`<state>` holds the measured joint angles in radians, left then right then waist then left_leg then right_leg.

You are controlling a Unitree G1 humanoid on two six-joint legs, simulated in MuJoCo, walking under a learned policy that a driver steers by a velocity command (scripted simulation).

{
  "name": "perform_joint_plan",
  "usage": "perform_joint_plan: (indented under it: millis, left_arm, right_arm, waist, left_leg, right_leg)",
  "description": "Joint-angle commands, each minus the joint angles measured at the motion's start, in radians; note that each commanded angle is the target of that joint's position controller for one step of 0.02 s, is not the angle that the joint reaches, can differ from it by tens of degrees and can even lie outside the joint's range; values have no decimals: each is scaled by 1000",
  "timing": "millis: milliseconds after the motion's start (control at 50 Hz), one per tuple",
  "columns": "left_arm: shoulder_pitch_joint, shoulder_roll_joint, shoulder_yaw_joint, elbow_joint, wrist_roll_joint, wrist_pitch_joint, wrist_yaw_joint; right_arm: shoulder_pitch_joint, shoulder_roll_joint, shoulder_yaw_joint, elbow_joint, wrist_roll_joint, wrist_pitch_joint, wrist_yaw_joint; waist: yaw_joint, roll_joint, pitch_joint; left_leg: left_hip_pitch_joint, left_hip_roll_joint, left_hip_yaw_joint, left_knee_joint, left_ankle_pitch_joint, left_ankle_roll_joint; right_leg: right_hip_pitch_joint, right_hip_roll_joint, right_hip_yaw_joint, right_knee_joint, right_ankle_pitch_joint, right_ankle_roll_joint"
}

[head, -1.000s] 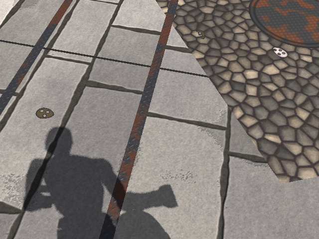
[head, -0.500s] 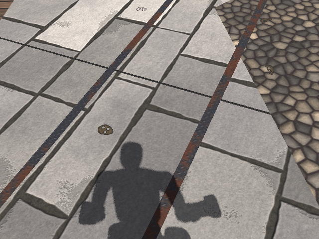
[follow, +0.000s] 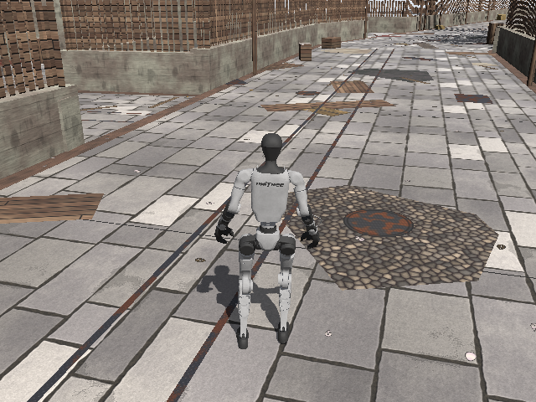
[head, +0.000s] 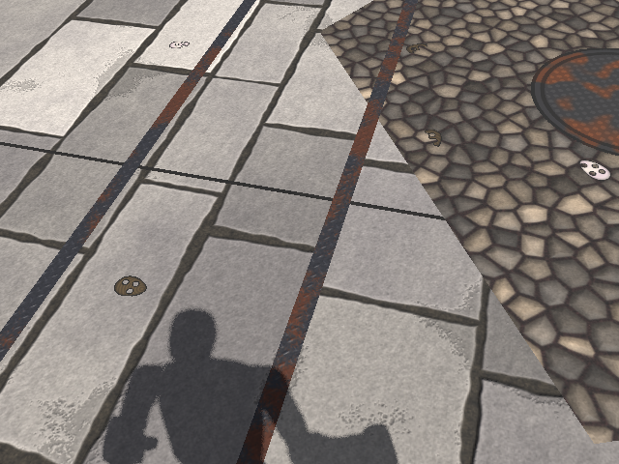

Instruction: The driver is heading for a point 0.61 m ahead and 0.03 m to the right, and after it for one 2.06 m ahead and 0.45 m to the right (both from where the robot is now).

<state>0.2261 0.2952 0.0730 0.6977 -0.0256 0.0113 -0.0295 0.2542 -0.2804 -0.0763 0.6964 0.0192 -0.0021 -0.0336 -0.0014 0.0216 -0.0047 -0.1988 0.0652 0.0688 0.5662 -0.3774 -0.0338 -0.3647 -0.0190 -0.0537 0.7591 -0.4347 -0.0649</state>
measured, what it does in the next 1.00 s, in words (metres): walks ahead: right foot, then left foot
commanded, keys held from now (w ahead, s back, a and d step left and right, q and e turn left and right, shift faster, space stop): w+e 0.36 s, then w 0.02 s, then w+q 0.40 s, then q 0.22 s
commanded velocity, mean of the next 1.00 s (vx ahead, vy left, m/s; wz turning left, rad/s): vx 0.40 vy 0.00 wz -0.07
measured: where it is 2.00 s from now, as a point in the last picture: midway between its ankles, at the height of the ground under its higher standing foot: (397, 427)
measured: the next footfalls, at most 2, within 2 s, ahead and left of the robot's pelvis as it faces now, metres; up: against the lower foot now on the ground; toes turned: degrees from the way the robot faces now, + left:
right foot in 0.04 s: +0.04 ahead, -0.10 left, +0.00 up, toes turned -3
left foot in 0.54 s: +0.42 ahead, +0.02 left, +0.00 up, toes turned -15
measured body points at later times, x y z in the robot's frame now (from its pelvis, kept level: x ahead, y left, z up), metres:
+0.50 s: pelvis +0.20 -0.04 +0.00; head +0.24 -0.07 +0.45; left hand +0.24 +0.25 -0.10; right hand +0.42 -0.31 -0.06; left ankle +0.38 +0.04 -0.71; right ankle +0.00 -0.09 -0.73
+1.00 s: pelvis +0.48 -0.11 +0.00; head +0.52 -0.11 +0.44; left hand +0.75 +0.11 -0.05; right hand +0.48 -0.40 -0.13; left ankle +0.38 +0.03 -0.71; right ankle +0.61 -0.23 -0.73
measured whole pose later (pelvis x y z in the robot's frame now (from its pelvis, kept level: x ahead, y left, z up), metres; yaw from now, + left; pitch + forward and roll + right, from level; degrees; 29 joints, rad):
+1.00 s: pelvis +0.48 -0.11 +0.00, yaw -1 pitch +2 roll +1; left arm 0.01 0.26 0.03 0.59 0.03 -0.11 0.00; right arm 0.39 -0.30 -0.08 0.77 0.02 -0.02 -0.03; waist -0.10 0.00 0.04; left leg -0.19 -0.12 -0.22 0.69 -0.52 0.02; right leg -0.48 0.02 0.07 0.49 -0.04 0.00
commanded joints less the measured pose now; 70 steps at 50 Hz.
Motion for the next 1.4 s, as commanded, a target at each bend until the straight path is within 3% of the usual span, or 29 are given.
perform_joint_plan:
  millis: [20, 40, 60, 80, 120, 160, 280, 420, 480, 520, 540, 560, 580, 600, 640, 720, 800, 880, 960, 980, 1000, 1020, 1060, 1100, 1160, 1280, 1320, 1340, 1400]
  left_arm:
    - [205, 81, 39, 33, 4, -24, -7]
    - [296, 194, 68, 32, 7, -37, 6]
    - [268, 262, 63, -31, 14, -67, -6]
    - [220, 193, 46, -45, 24, -85, -7]
    - [145, 133, 23, -64, 20, -93, 5]
    - [120, 127, 15, -74, 22, -85, 21]
    - [227, 121, 15, -20, 9, -73, 55]
    - [279, 120, 20, 37, 0, -59, 63]
    - [258, 134, 25, 46, 8, -55, 61]
    - [235, 140, 24, 42, 12, -50, 59]
    - [206, 123, 14, 22, 26, -51, 58]
    - [324, 23, -15, 15, 32, -62, 53]
    - [328, 60, -18, 16, 21, -83, 46]
    - [192, 127, -1, -16, -4, -100, 37]
    - [40, 118, -6, -52, 15, -130, 31]
    - [64, 70, -13, -61, 45, -122, 32]
    - [-120, 26, -37, -120, 49, -124, 33]
    - [-201, 56, -23, -144, 36, -130, 24]
    - [-83, 117, 10, -125, 46, -132, 30]
    - [30, 179, 24, -123, 65, -130, 41]
    - [42, 184, 17, -133, 78, -109, 42]
    - [36, 168, 23, -122, 44, -88, 31]
    - [-56, 68, -8, -136, 42, -65, 36]
    - [-123, 58, -22, -114, 56, -60, 27]
    - [-171, 42, -26, -80, 55, -72, 10]
    - [-126, 125, -1, -56, 7, -37, 16]
    - [-87, 79, -15, -60, 22, -42, 12]
    - [-74, 52, -17, -73, 8, -41, 16]
    - [-47, 127, 25, -48, 7, -17, 33]
  right_arm:
    - [-136, -102, -26, -85, -7, -21, 12]
    - [-151, -35, -7, -118, -28, -31, 15]
    - [-188, -34, 0, -184, -7, -60, 17]
    - [-208, -99, -14, -177, 29, -86, 24]
    - [-178, -117, -21, -132, 3, -107, 31]
    - [-167, -117, -29, -110, -28, -110, 36]
    - [-294, -47, -4, -113, -22, -107, 51]
    - [-441, -47, 7, -142, -6, -130, 86]
    - [-386, -82, -6, -129, -1, -132, 87]
    - [-197, -139, -34, -83, -7, -127, 72]
    - [-1, -165, -39, -49, -17, -123, 66]
    - [146, -250, -60, -15, -28, -119, 67]
    - [161, -178, -41, 14, -1, -118, 78]
    - [71, -135, -29, 3, 15, -111, 72]
    - [-21, -111, -17, -19, -8, -94, 63]
    - [-32, -102, -9, -18, -5, -95, 51]
    - [10, -158, -26, 1, 5, -84, 31]
    - [111, -172, -33, 33, 17, -46, 14]
    - [50, -131, -25, -11, 11, -26, 2]
    - [53, -72, -5, -46, -11, -29, 4]
    - [288, -12, 14, -18, -13, -32, 10]
    - [339, -121, 3, -7, 8, -24, 12]
    - [141, -172, -20, -22, 12, 14, -4]
    - [109, -119, -11, -33, -4, 43, -10]
    - [119, -22, 24, -19, -30, 34, -4]
    - [23, -90, 9, -40, -32, 32, 3]
    - [28, -184, -10, -75, -52, 34, -11]
    - [15, -216, -27, -48, -49, 39, -9]
    - [-67, -145, -12, -84, -47, 14, -14]
  waist:
    - [110, 0, 2]
    - [124, -302, -4]
    - [100, -382, -21]
    - [93, -238, 31]
    - [40, -78, 73]
    - [20, -87, 57]
    - [61, -104, 45]
    - [110, -135, 83]
    - [75, -179, 66]
    - [-27, -185, -80]
    - [-115, -155, -223]
    - [-81, 149, -397]
    - [-81, 238, -410]
    - [-84, 154, -195]
    - [-41, -24, -19]
    - [28, 39, -1]
    - [-22, 38, 47]
    - [-52, 65, -12]
    - [40, 71, -93]
    - [75, -55, -229]
    - [-15, -307, -374]
    - [-13, -320, -422]
    - [23, -119, -202]
    - [-22, -124, -100]
    - [-54, -160, -95]
    - [-42, -146, -76]
    - [-29, -4, -75]
    - [-3, 201, -57]
    - [-25, 186, -11]
  left_leg:
    - [-262, 94, -43, 0, -110, 114]
    - [-474, -9, 71, 456, -162, 21]
    - [-716, -124, -99, 634, -240, 12]
    - [-775, -60, -172, 707, -184, 39]
    - [-730, 6, -173, 626, 15, 66]
    - [-618, 15, -155, 501, 153, 49]
    - [-538, -57, -113, 166, 388, -8]
    - [-449, -76, -94, -49, 462, 15]
    - [-348, -96, -47, -78, 360, 72]
    - [-80, -139, 5, -99, 344, 144]
    - [239, -22, -133, -52, 357, 218]
    - [636, 244, -628, -75, 225, 403]
    - [668, 291, -914, -253, 64, 431]
    - [510, 255, -781, -277, -13, 377]
    - [209, 168, -575, -327, 150, 326]
    - [14, 90, -435, -388, 358, 331]
    - [-131, 14, -313, -374, 446, 278]
    - [-72, 5, -355, -244, 519, 210]
    - [-25, -42, -413, 19, 483, 112]
    - [-142, -105, -346, 281, 229, 66]
    - [-354, -209, -280, 562, -418, 17]
    - [-427, -127, -253, 712, -339, -1]
    - [-482, -76, -189, 750, -172, -43]
    - [-360, -51, -186, 663, -123, -52]
    - [-147, -46, -117, 323, -69, -48]
    - [57, -83, -94, -88, 203, 20]
    - [170, 105, -244, -127, 284, 115]
    - [63, 183, -312, -204, 175, 195]
    - [37, 277, -359, -244, 450, 276]
  right_leg:
    - [322, 77, -58, -185, 111, -24]
    - [435, -146, 359, -363, 38, -114]
    - [468, -329, 889, -582, -140, -308]
    - [446, -364, 902, -620, -229, -323]
    - [376, -283, 680, -561, -101, -232]
    - [322, -197, 513, -567, 97, -177]
    - [319, -123, 343, -553, 420, -136]
    - [350, -162, 369, -514, 442, -128]
    - [411, -178, 330, -443, 734, -99]
    - [420, -128, 257, -197, 1138, -65]
    - [250, -105, 253, 41, 1009, -43]
    - [-135, 72, 191, 473, 363, 45]
    - [-299, 107, 237, 596, -93, 51]
    - [-396, 36, 231, 625, -35, 43]
    - [-360, -32, 180, 501, 86, 38]
    - [-252, -74, 139, 292, 132, 86]
    - [-149, -26, 96, -36, 376, 122]
    - [-28, 60, 116, -214, 517, 125]
    - [177, 6, 148, -357, 575, 50]
    - [417, -184, 288, -302, 848, -21]
    - [662, -448, 559, -226, 1163, -190]
    - [628, -484, 700, -290, 861, -238]
    - [408, -326, 474, -361, 592, -165]
    - [175, -237, 347, -417, 605, -154]
    - [55, -149, 213, -431, 754, -150]
    - [14, -137, 325, -415, 322, -119]
    - [-130, -52, 290, -307, 68, -18]
    - [-132, 55, 116, -194, 4, 29]
    - [-201, 48, 86, 245, -137, 98]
